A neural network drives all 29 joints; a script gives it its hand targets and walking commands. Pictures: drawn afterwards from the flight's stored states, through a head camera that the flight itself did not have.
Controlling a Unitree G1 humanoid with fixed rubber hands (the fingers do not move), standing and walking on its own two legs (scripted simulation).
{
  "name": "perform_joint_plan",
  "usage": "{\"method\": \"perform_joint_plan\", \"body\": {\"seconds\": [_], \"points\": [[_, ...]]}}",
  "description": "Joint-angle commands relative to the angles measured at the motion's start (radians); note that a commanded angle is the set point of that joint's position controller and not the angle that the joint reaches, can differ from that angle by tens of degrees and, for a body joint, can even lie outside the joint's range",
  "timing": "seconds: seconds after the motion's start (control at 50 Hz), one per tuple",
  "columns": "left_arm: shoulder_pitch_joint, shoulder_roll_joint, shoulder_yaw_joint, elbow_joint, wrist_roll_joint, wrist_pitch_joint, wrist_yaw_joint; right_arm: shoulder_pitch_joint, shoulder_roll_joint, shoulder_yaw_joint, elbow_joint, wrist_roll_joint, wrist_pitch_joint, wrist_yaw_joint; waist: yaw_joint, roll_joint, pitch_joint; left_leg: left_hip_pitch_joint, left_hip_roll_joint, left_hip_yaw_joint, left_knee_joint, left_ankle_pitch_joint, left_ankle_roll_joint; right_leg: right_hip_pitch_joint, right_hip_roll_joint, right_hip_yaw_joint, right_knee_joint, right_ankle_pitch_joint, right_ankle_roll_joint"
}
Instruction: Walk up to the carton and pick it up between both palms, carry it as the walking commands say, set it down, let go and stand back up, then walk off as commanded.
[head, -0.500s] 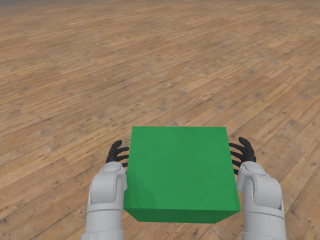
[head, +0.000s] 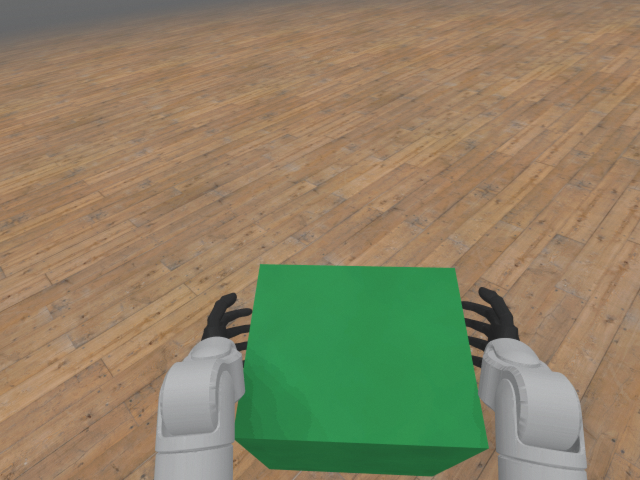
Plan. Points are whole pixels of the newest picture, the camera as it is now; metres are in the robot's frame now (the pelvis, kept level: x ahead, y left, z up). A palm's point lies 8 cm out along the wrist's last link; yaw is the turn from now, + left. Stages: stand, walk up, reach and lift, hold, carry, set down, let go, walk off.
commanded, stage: carry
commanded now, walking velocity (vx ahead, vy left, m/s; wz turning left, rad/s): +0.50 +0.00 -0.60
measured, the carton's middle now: (352, 378) +0.30 +0.00 -0.01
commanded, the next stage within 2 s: none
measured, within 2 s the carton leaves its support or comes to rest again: neither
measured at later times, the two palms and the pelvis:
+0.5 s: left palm (321, 212) +0.53 +0.05 +0.11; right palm (535, 252) +0.42 -0.25 +0.11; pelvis +0.23 -0.01 +0.01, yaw -17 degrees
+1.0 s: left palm (433, 131) +0.83 -0.19 +0.11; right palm (601, 160) +0.68 -0.47 +0.10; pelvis +0.52 -0.19 +0.01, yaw -31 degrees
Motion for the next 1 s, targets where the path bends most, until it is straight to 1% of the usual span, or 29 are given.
{"method": "perform_joint_plan", "body": {"seconds": [0.0, 0.04, 0.1, 0.16, 0.18, 0.2, 0.22, 0.24, 0.26, 0.28, 0.32, 0.34, 0.4, 0.44, 0.48, 0.5, 0.56, 0.58, 0.6, 0.62, 0.64, 0.68, 0.7, 0.72, 0.8, 0.82, 0.84, 0.92, 0.98], "points": [[-0.482, -0.949, -0.625, -0.193, -0.395, -0.002, -0.253, -0.514, 0.945, 0.704, -0.218, 0.404, 0.075, 0.230, -0.003, -0.147, 0.069, -0.467, -0.053, -0.146, 0.255, -0.227, -0.025, 0.254, -0.270, 0.466, -0.327, 0.034, -0.193], [-0.536, -0.993, -0.659, -0.307, -0.423, -0.016, -0.240, -0.459, 0.975, 0.693, -0.224, 0.427, 0.070, 0.251, -0.006, -0.081, -0.003, -0.368, -0.055, -0.145, 0.208, -0.193, -0.031, 0.227, -0.252, 0.385, -0.292, 0.072, -0.202], [-0.516, -0.965, -0.669, -0.380, -0.422, -0.024, -0.233, -0.347, 1.002, 0.700, -0.198, 0.437, 0.067, 0.254, -0.007, -0.171, -0.125, -0.272, -0.068, -0.135, 0.084, -0.007, -0.021, 0.252, -0.211, 0.319, -0.265, -0.044, -0.183], [-0.429, -0.920, -0.680, -0.398, -0.397, -0.015, -0.222, -0.232, 0.974, 0.696, -0.196, 0.430, 0.068, 0.258, -0.055, -0.084, -0.246, 0.129, -0.085, -0.103, -0.158, 0.189, 0.005, 0.089, -0.124, 0.180, -0.067, 0.065, -0.103], [-0.385, -0.915, -0.661, -0.335, -0.378, 0.002, -0.221, -0.242, 0.958, 0.691, -0.185, 0.434, 0.075, 0.252, -0.066, -0.059, -0.261, 0.318, -0.041, -0.143, -0.209, 0.167, 0.025, -0.034, -0.076, 0.121, 0.042, 0.051, -0.062], [-0.334, -0.906, -0.665, -0.327, -0.369, 0.012, -0.224, -0.233, 0.912, 0.682, -0.196, 0.424, 0.079, 0.249, -0.062, 0.115, -0.311, 0.517, 0.115, -0.355, -0.256, 0.079, 0.083, -0.229, -0.011, 0.070, 0.210, 0.008, -0.017], [-0.322, -0.891, -0.658, -0.282, -0.356, 0.029, -0.230, -0.281, 0.890, 0.677, -0.184, 0.414, 0.081, 0.241, -0.046, 0.264, -0.226, 0.618, 0.283, -0.551, -0.344, 0.195, 0.157, -0.458, 0.047, 0.010, 0.382, -0.246, 0.024], [-0.273, -0.851, -0.627, -0.235, -0.335, 0.042, -0.234, -0.271, 0.871, 0.684, -0.198, 0.399, 0.084, 0.234, -0.039, 0.221, -0.184, 0.584, 0.306, -0.529, -0.302, 0.321, 0.186, -0.467, -0.027, 0.125, 0.427, -0.300, 0.017], [-0.319, -0.866, -0.651, -0.270, -0.370, 0.043, -0.244, -0.290, 0.896, 0.685, -0.218, 0.399, 0.081, 0.234, -0.052, 0.140, -0.160, 0.558, 0.321, -0.510, -0.297, 0.401, 0.207, -0.456, -0.014, 0.099, 0.353, -0.355, 0.029], [-0.360, -0.875, -0.653, -0.267, -0.383, 0.054, -0.250, -0.311, 0.892, 0.668, -0.220, 0.385, 0.083, 0.227, -0.058, 0.177, -0.121, 0.483, 0.315, -0.521, -0.315, 0.445, 0.205, -0.449, -0.013, 0.083, 0.298, -0.304, 0.032], [-0.455, -0.851, -0.642, -0.284, -0.409, 0.051, -0.268, -0.323, 0.926, 0.666, -0.185, 0.384, 0.092, 0.229, -0.053, 0.083, -0.024, 0.380, 0.292, -0.375, -0.331, 0.466, 0.151, -0.386, -0.025, 0.052, 0.206, -0.264, 0.020], [-0.412, -0.850, -0.655, -0.280, -0.408, 0.043, -0.268, -0.278, 0.901, 0.661, -0.173, 0.378, 0.094, 0.232, -0.050, 0.108, -0.044, 0.409, 0.267, -0.311, -0.321, 0.465, 0.112, -0.387, -0.024, 0.040, 0.221, -0.193, 0.012], [-0.334, -0.881, -0.626, -0.241, -0.374, 0.030, -0.256, -0.367, 0.896, 0.708, -0.267, 0.420, 0.093, 0.246, -0.035, 0.030, -0.059, 0.354, 0.236, -0.143, -0.312, 0.353, 0.082, -0.275, 0.004, -0.026, 0.168, -0.047, 0.000], [-0.355, -0.943, -0.647, -0.244, -0.379, 0.027, -0.248, -0.415, 0.912, 0.719, -0.307, 0.441, 0.092, 0.254, -0.023, 0.130, -0.098, 0.283, 0.210, -0.076, -0.288, 0.457, 0.056, -0.189, 0.023, -0.033, 0.151, 0.048, -0.019], [-0.304, -0.901, -0.630, -0.221, -0.353, 0.034, -0.236, -0.395, 0.860, 0.713, -0.313, 0.446, 0.101, 0.260, -0.019, 0.119, -0.058, 0.225, 0.219, -0.049, -0.311, 0.394, 0.043, -0.151, 0.042, -0.075, 0.145, 0.077, -0.020], [-0.375, -0.897, -0.640, -0.246, -0.365, 0.043, -0.230, -0.377, 0.863, 0.691, -0.255, 0.432, 0.116, 0.259, -0.017, 0.167, -0.021, 0.242, 0.191, -0.008, -0.250, 0.523, 0.039, -0.176, 0.059, -0.100, 0.141, 0.096, -0.021], [-0.384, -0.866, -0.647, -0.235, -0.351, 0.063, -0.218, -0.320, 0.812, 0.674, -0.205, 0.408, 0.143, 0.253, 0.000, 0.101, -0.087, 0.233, 0.147, 0.090, 0.024, 0.796, -0.015, 0.013, 0.127, -0.137, 0.042, 0.120, -0.040], [-0.351, -0.830, -0.636, -0.230, -0.336, 0.062, -0.215, -0.324, 0.811, 0.675, -0.175, 0.400, 0.150, 0.256, 0.029, -0.004, -0.115, 0.173, 0.093, 0.100, 0.257, 0.802, -0.053, 0.154, 0.154, -0.072, -0.080, 0.076, -0.073], [-0.321, -0.830, -0.608, -0.180, -0.336, 0.069, -0.218, -0.367, 0.776, 0.665, -0.205, 0.394, 0.154, 0.249, 0.047, -0.145, -0.128, -0.066, 0.036, 0.070, 0.548, 0.548, -0.088, 0.319, -0.008, 0.261, -0.120, 0.095, -0.148], [-0.329, -0.798, -0.594, -0.161, -0.330, 0.077, -0.221, -0.331, 0.788, 0.664, -0.160, 0.370, 0.163, 0.247, 0.009, -0.328, -0.114, -0.357, -0.129, -0.029, 0.700, -0.178, -0.084, 0.472, -0.198, 0.698, -0.174, 0.332, -0.259], [-0.342, -0.827, -0.611, -0.173, -0.352, 0.076, -0.231, -0.342, 0.813, 0.668, -0.178, 0.387, 0.159, 0.251, 0.004, -0.307, -0.125, -0.490, -0.121, -0.215, 0.762, -0.264, -0.063, 0.503, -0.259, 0.860, -0.162, 0.426, -0.347], [-0.420, -0.891, -0.665, -0.183, -0.403, 0.073, -0.239, -0.309, 0.825, 0.590, -0.132, 0.353, 0.133, 0.250, -0.007, 0.027, -0.045, -0.469, 0.006, -0.307, 0.673, -0.231, -0.029, 0.375, -0.236, 0.586, -0.156, 0.365, -0.255], [-0.444, -0.928, -0.673, -0.239, -0.427, 0.054, -0.257, -0.335, 0.887, 0.633, -0.170, 0.370, 0.117, 0.253, -0.010, -0.002, -0.073, -0.392, 0.028, -0.275, 0.569, -0.163, -0.036, 0.313, -0.213, 0.466, -0.171, 0.400, -0.203], [-0.524, -1.014, -0.705, -0.310, -0.462, 0.029, -0.272, -0.383, 0.971, 0.652, -0.210, 0.380, 0.090, 0.258, -0.002, -0.037, -0.064, -0.384, -0.009, -0.219, 0.482, -0.128, -0.050, 0.288, -0.185, 0.468, -0.216, 0.424, -0.190], [-0.508, -1.079, -0.734, -0.377, -0.488, -0.019, -0.286, -0.339, 1.082, 0.704, -0.219, 0.393, 0.045, 0.259, -0.001, -0.174, -0.101, -0.338, -0.010, -0.192, 0.370, 0.034, -0.051, 0.297, -0.173, 0.400, -0.264, 0.574, -0.200], [-0.433, -1.057, -0.715, -0.353, -0.469, -0.020, -0.283, -0.318, 1.058, 0.708, -0.231, 0.392, 0.041, 0.253, 0.003, -0.115, -0.132, -0.327, -0.017, -0.184, 0.342, 0.047, -0.046, 0.319, -0.170, 0.381, -0.239, 0.592, -0.198], [-0.378, -1.021, -0.705, -0.330, -0.456, -0.015, -0.286, -0.341, 1.029, 0.731, -0.273, 0.395, 0.037, 0.248, 0.001, -0.173, -0.149, -0.360, -0.013, -0.198, 0.303, 0.061, -0.035, 0.372, -0.176, 0.403, -0.241, 0.559, -0.205], [-0.314, -0.914, -0.675, -0.310, -0.432, 0.011, -0.283, -0.269, 0.941, 0.710, -0.260, 0.369, 0.059, 0.217, 0.002, -0.129, -0.143, -0.448, -0.052, -0.159, 0.247, 0.144, -0.042, 0.494, -0.130, 0.359, -0.161, 0.883, -0.136], [-0.296, -0.862, -0.640, -0.308, -0.397, 0.022, -0.275, -0.277, 0.925, 0.726, -0.257, 0.374, 0.081, 0.209, 0.009, -0.195, -0.043, -0.505, -0.085, -0.091, 0.143, 0.124, -0.054, 0.524, -0.100, 0.345, -0.136, 1.074, -0.117]]}}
